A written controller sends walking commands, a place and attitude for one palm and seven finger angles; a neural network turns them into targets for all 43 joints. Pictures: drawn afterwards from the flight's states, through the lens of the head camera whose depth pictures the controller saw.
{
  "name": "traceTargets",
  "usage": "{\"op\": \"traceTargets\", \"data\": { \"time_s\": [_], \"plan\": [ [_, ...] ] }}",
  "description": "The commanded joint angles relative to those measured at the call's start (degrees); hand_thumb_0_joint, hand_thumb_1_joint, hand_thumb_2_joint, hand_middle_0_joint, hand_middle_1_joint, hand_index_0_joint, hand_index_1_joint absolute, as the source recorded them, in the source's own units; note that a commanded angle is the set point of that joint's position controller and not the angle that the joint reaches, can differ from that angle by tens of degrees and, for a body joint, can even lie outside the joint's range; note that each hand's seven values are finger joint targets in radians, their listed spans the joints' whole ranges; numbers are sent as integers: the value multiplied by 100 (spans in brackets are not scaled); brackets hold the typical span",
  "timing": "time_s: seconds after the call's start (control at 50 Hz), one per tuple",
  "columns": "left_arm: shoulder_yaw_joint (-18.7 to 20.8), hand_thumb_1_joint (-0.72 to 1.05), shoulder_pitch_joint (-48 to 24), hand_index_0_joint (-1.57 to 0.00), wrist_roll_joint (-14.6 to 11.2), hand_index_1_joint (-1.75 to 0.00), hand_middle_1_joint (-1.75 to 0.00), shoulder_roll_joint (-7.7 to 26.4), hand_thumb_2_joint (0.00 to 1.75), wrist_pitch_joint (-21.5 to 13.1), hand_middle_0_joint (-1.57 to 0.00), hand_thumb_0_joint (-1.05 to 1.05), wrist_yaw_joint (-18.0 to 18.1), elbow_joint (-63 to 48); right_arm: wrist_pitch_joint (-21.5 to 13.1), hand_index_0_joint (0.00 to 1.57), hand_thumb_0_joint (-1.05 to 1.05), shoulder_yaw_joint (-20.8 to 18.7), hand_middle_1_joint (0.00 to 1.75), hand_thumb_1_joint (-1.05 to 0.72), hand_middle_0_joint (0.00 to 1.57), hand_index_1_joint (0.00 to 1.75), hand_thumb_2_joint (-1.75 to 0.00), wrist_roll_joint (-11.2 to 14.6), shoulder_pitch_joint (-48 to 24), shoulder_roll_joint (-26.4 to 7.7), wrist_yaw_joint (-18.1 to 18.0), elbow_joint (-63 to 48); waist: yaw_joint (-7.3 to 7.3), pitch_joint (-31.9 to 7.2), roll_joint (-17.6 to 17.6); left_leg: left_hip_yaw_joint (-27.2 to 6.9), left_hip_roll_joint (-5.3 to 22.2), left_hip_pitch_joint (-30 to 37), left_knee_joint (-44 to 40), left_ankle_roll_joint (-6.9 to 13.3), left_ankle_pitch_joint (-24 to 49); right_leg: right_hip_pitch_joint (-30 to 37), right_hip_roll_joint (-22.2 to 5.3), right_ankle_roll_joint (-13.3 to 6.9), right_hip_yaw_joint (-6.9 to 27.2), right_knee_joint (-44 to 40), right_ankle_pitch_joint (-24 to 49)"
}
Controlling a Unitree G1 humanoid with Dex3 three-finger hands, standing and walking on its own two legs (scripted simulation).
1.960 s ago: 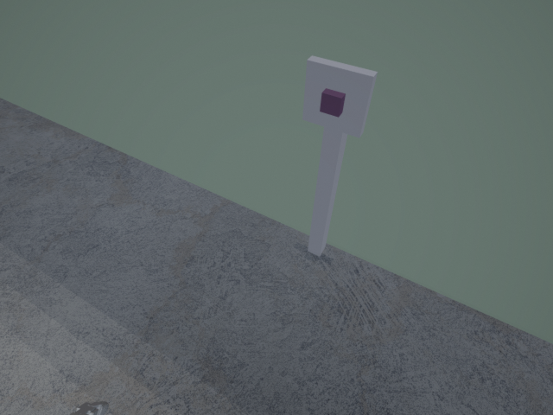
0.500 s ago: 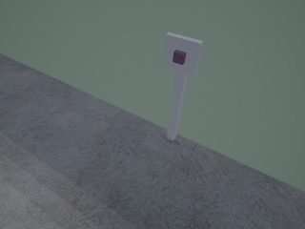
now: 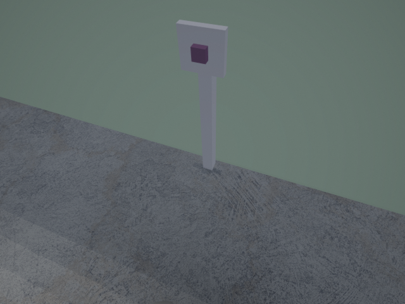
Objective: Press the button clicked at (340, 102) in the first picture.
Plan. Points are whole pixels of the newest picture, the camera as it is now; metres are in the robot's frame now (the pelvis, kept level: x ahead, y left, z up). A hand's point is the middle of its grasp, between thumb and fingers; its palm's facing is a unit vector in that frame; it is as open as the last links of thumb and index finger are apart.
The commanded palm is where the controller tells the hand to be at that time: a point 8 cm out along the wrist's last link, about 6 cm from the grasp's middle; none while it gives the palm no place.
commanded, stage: turn to face it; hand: left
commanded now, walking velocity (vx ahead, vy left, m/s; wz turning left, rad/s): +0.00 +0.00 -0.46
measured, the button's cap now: (199, 53) +0.90 +0.09 +0.02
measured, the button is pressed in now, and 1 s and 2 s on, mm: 0 0 0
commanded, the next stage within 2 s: take the last steps up to it in 0.44 s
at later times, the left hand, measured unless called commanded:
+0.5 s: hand out of the picture +0.07 +0.26 -0.16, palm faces -0.13 -0.97 -0.21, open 7.4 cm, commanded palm none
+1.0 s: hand out of the picture +0.07 +0.24 -0.15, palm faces -0.22 -0.96 -0.20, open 7.2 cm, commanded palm none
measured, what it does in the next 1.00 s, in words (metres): steps on the spot, turning right: left foot, then right foot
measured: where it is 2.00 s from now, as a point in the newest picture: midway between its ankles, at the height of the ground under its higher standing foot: (197, 270)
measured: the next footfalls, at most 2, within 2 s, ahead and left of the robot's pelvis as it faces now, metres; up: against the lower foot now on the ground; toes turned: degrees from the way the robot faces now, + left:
left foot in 0.38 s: +0.04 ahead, +0.15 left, +0.00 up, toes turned -9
right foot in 0.82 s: -0.04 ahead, -0.06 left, +0.00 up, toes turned -21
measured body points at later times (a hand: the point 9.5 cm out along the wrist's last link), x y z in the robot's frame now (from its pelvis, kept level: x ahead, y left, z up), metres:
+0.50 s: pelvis -0.02 +0.07 +0.02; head -0.01 +0.10 +0.47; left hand +0.08 +0.31 -0.14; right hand -0.01 -0.19 -0.11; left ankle +0.00 +0.16 -0.72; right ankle -0.03 -0.07 -0.66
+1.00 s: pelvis +0.03 +0.07 +0.02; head +0.02 +0.07 +0.47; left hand +0.09 +0.29 -0.13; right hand -0.11 -0.14 -0.14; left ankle +0.09 +0.16 -0.67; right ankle -0.08 -0.05 -0.72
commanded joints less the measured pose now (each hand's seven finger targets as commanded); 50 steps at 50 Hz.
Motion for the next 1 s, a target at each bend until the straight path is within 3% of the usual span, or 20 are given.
{"op": "traceTargets", "data": {
  "time_s": [0.0, 0.06, 0.24, 0.32, 0.34, 0.36, 0.38, 0.42, 0.48, 0.52, 0.64, 0.72, 0.74, 0.76, 0.78, 0.8, 0.82, 0.84, 0.9, 0.98],
  "plan": [
    [319, 90, 190, -20, -55, -30, -30, 1163, 90, -145, -20, 0, 154, -450, -154, 20, 0, -205, 30, -90, 20, 30, -90, -22, -220, -641, -14, -589, 5, -391, -873, -776, -54, -1311, 1766, -87, 268, 662, -1639, -880, 2480, -2215, 1671],
    [330, 90, 162, -20, -51, -30, -30, 1027, 90, -175, -20, 0, 160, -509, -147, 20, 0, -187, 30, -90, 20, 30, -90, -40, 6, -483, -13, -479, -62, -677, -830, -625, -86, -1031, 1429, -170, 539, 704, -1405, -779, 2088, -2142, 1663],
    [422, 90, 403, -20, 6, -30, -30, 1015, 90, -101, -20, 0, 146, -411, -223, 20, 0, -148, 30, -90, 20, 30, -90, 15, -36, -287, -59, -571, 117, -701, -1133, -513, -312, -491, -396, -80, 244, 823, -1237, -821, 2450, -2134, 1653],
    [419, 90, 17, -20, -32, -30, -30, 987, 90, -42, -20, 0, 144, -479, -304, 20, 0, -134, 30, -90, 20, 30, -90, 54, 756, -257, -115, -373, -259, -788, -1050, -458, -417, 1015, -2225, 56, 1096, -22, -890, -391, 2286, -1841, 1092],
    [381, 90, -37, -20, -60, -30, -30, 780, 90, -19, -20, 0, 133, -565, -349, 20, 0, -155, 30, -90, 20, 30, -90, 34, 959, -467, -143, -338, -346, -707, -441, -862, -3, 1574, -2761, 209, 906, -762, -518, -165, 2005, -1501, 233],
    [321, 90, -31, -20, -83, -30, -30, 473, 90, 0, -20, 0, 75, -665, -362, 20, 0, -231, 30, -90, 20, 30, -90, -57, 997, -922, -133, -405, -363, -479, 1040, -2327, 1209, 1702, -3487, 620, 388, -1662, 227, 136, 1136, -320, -676],
    [335, 90, -171, -20, -34, -30, -30, 516, 90, 0, -20, 0, 80, -717, -328, 20, 0, -240, 30, -90, 20, 30, -90, -75, 851, -1090, -144, -517, -346, -207, 1397, -2995, 2001, 921, -3840, 1003, 488, -1682, 262, 381, 434, 941, -1158],
    [407, 90, -44, -20, 25, -30, -30, 674, 90, 19, -20, 0, 35, -466, -357, 20, 0, -98, 30, -90, 20, 30, -90, -92, 366, -686, -179, -570, -47, -25, 612, -2318, 1533, 133, -3636, 1038, 1262, -1232, -18, 396, 536, 2150, -679],
    [338, 90, 263, -20, -7, -30, -30, 450, 90, 41, -20, 0, -23, -245, -408, 20, 0, -39, 30, -90, 20, 30, -90, -91, 306, -519, -173, -528, 38, -229, 662, -1095, 887, 544, -3356, 911, 2259, -1153, -124, 502, 228, 2486, -145],
    [282, 90, 115, -20, -35, -30, -30, 390, 90, 52, -20, 0, -10, -229, -411, 20, 0, -25, 30, -90, 20, 30, -90, -74, 602, -470, -185, -378, -72, -186, 611, -1030, 918, 753, -3275, 977, 2706, -1116, -202, 541, 140, 2109, -167],
    [97, 90, -472, -20, 12, -30, -30, 171, 90, -52, -20, 0, -58, -291, -424, 20, 0, -105, 30, -90, 20, 30, -90, -136, 1550, -576, -92, 141, -483, -6, 591, -1490, 1196, 1056, -3803, 1165, 328, -769, -407, 305, -316, 564, -717],
    [75, 90, -168, -20, -16, -30, -30, 55, 90, -157, -20, 0, -49, -96, -418, 20, 0, -104, 30, -90, 20, 30, -90, -122, 1646, -537, -40, 382, -311, -19, 523, -1417, 1060, 612, -3647, 1056, -120, 289, -323, 152, -532, -675, -594],
    [80, 90, 152, -20, -25, -30, -30, 0, 90, -202, -20, 0, -40, 37, -412, 20, 0, -84, 30, -90, 20, 30, -90, -108, 1596, -497, -34, 418, -134, -117, 390, -1239, 926, 459, -3366, 940, -144, 835, -277, 128, -621, -1336, -191],
    [101, 90, 457, -20, -26, -30, -30, 83, 90, -268, -20, 0, -9, 195, -426, 20, 0, -62, 30, -90, 20, 30, -90, -71, 1566, -370, -17, 457, -16, -197, 134, -922, 665, 80, -2908, 748, -61, 1562, -430, 65, -481, -1908, 83],
    [164, 90, 876, -20, -10, -30, -30, 373, 90, -340, -20, 0, 58, 349, -466, 20, 0, -6, 30, -90, 20, 30, -90, -19, 1541, -100, 14, 409, 170, -251, -575, -379, 294, -943, -2001, 509, -106, 2594, -1206, -172, 401, -2332, -462],
    [283, 90, 1416, -20, -3, -30, -30, 905, 90, -368, -20, 0, 123, 526, -495, 20, 0, 35, 30, -90, 20, 30, -90, -30, 1254, 99, 50, 190, 416, -87, -1717, 312, -285, -2189, -631, 207, -567, 3085, -2476, -737, 2135, -3018, -1152],
    [301, 90, 1665, -20, -71, -30, -30, 1008, 90, -363, -20, 0, 161, 593, -464, 20, 0, -50, 30, -90, 20, 30, -90, -136, 755, -239, 91, -13, 519, 28, -1131, -93, -65, -2366, 140, 194, -604, 2539, -2911, -1021, 2475, -3243, -1570],
    [338, 90, 1451, -20, -59, -30, -30, 900, 90, -428, -20, 0, 190, 596, -426, 20, 0, -85, 30, -90, 20, 30, -90, -133, 580, -159, 132, -19, 428, 289, -1305, -288, 88, -2488, 537, 197, -142, 2152, -2702, -1025, 2374, -3338, -1747],
    [206, 90, 831, -20, -38, -30, -30, 443, 90, -533, -20, 0, 206, 498, -348, 20, 0, -125, 30, -90, 20, 30, -90, -137, 972, 23, 228, 177, -49, 588, -850, -296, 292, -2220, 928, 83, 878, 1455, -2256, -685, 1029, -3265, -571],
    [196, 90, 780, -20, -10, -30, -30, 446, 90, -626, -20, 0, 192, 589, -304, 20, 0, -168, 30, -90, 20, 30, -90, -91, 964, 155, 331, 40, -184, 670, -1124, -136, 348, -1686, 470, 24, 1439, 825, -2012, -447, 265, -3315, -5]
  ]
}}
